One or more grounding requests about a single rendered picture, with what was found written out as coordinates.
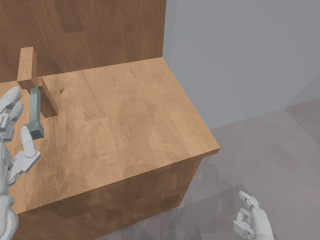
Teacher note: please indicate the robot right hand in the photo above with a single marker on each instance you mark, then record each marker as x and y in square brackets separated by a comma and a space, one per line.
[257, 223]

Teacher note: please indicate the robot left hand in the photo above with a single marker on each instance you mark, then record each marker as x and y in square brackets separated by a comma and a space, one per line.
[10, 111]

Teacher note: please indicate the counter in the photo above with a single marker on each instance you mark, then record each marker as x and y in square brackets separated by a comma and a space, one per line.
[122, 140]

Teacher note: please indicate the robot left forearm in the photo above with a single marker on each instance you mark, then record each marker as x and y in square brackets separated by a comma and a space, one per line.
[8, 218]

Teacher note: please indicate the tap lever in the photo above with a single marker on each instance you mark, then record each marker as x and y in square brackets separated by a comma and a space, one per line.
[34, 125]

